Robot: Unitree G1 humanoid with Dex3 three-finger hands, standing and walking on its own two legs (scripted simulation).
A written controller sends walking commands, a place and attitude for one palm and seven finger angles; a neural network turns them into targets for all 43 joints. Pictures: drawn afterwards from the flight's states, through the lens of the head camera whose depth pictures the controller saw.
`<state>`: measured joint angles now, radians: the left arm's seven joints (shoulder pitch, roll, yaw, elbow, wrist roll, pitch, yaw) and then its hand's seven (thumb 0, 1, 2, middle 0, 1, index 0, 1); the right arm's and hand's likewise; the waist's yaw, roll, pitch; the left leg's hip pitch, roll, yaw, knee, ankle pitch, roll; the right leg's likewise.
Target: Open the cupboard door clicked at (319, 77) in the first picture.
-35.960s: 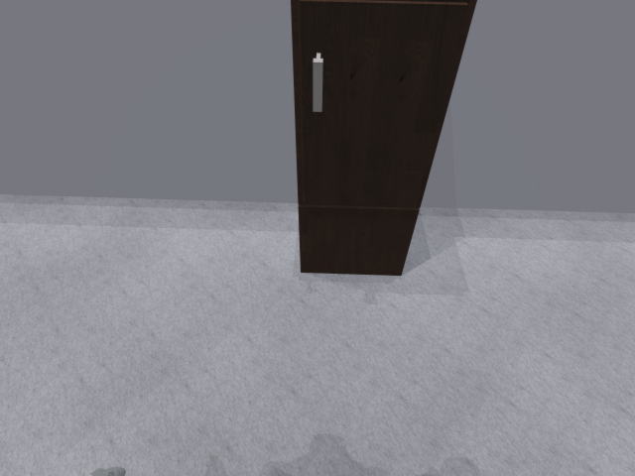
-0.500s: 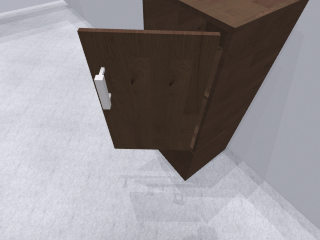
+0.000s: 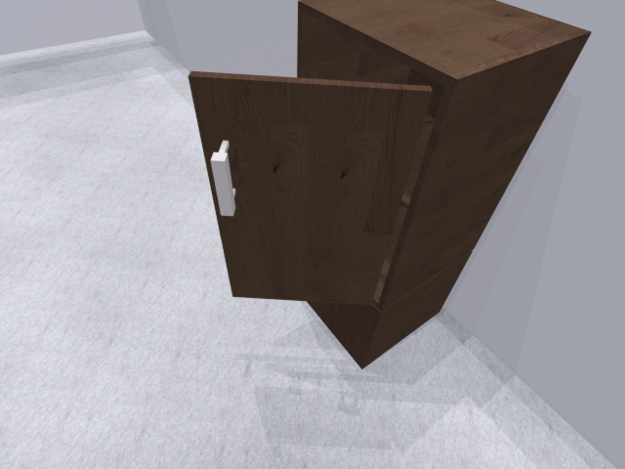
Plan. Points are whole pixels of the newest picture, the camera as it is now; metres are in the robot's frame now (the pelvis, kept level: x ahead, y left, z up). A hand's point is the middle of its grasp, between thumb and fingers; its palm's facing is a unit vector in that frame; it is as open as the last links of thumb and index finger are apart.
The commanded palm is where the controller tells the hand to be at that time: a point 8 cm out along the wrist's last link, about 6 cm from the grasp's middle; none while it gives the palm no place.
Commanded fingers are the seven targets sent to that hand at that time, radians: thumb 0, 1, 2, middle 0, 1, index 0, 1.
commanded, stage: come to a stop and stand still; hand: left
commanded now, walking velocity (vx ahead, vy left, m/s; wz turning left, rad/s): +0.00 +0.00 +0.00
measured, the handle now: (226, 178) +0.56 +0.20 +0.05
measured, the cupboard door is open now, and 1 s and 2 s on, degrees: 52 52 52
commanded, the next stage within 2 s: look again from close up in 0.30 s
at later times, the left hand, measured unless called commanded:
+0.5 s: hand out of the picture -0.01 +0.18 -0.17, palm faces +0.02 -0.98 -0.22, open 7.4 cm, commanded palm none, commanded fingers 0.00 0.90 0.90 -0.20 -0.30 -0.20 -0.30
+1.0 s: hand out of the picture +0.02 +0.16 -0.18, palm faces +0.02 -0.98 -0.20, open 7.3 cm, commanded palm +0.11 +0.21 -0.08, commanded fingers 0.00 0.85 0.88 -0.20 -0.33 -0.20 -0.33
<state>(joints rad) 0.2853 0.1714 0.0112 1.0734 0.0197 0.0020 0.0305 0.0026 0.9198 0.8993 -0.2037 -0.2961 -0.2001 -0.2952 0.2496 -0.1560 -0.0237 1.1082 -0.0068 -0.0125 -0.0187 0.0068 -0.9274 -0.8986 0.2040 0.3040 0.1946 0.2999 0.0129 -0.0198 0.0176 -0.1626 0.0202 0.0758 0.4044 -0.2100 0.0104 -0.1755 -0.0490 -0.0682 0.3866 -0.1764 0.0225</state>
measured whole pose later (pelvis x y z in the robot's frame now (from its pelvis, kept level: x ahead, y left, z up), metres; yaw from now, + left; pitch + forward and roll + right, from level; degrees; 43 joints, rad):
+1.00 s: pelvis +0.02 -0.01 +0.00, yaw +0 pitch -1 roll +0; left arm 0.28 0.15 -0.01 1.11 0.02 -0.02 0.03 0.01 0.92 0.90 -0.20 -0.30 -0.20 -0.30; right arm 0.27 -0.16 0.01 1.13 -0.01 -0.02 -0.02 0.01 -0.92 -0.90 0.20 0.30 0.19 0.30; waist 0.01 0.01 0.03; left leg -0.18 0.04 0.07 0.46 -0.26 -0.01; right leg -0.20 -0.03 -0.07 0.46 -0.25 0.00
